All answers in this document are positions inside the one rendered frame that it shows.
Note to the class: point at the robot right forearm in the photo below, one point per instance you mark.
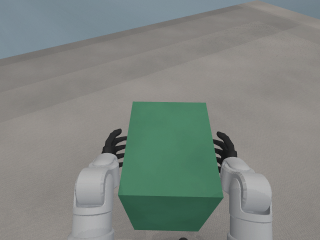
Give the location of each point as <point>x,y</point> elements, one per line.
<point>250,201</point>

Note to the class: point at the carton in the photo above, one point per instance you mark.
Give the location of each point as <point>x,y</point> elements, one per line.
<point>170,179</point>

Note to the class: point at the robot left forearm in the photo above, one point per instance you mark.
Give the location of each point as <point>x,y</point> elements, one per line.
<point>93,199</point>

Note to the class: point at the left robot hand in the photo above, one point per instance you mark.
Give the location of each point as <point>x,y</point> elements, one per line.
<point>111,142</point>

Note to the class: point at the right robot hand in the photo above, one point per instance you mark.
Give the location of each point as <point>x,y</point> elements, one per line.
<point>227,146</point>

